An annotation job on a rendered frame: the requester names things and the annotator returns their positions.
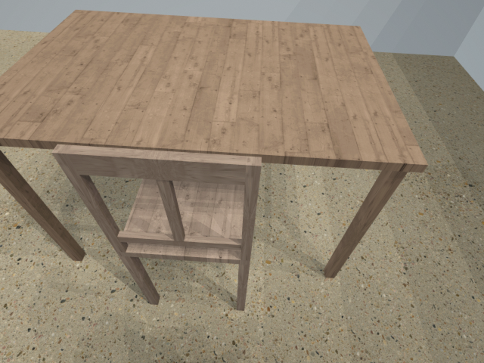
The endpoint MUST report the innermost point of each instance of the table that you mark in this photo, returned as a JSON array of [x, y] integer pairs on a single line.
[[291, 93]]

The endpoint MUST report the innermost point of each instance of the chair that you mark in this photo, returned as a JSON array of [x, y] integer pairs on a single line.
[[190, 206]]

